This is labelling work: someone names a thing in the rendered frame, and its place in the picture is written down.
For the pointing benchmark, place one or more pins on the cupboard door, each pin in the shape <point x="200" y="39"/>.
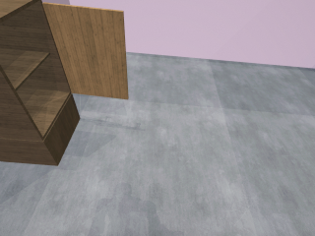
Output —
<point x="92" y="48"/>

